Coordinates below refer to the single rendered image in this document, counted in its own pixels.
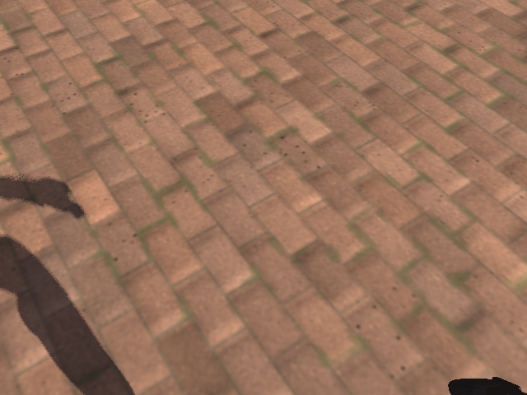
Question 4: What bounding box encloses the right robot hand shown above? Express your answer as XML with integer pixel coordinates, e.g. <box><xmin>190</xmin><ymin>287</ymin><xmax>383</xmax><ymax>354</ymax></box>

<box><xmin>448</xmin><ymin>377</ymin><xmax>527</xmax><ymax>395</ymax></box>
